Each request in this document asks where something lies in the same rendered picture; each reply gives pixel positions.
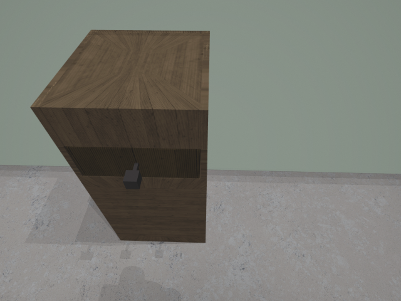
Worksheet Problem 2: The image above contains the cabinet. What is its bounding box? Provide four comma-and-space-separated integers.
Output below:
30, 30, 210, 243

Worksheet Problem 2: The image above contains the handle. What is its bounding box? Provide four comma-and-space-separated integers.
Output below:
123, 162, 142, 189

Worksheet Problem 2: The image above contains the drawer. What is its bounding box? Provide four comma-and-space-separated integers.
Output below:
66, 147, 201, 178

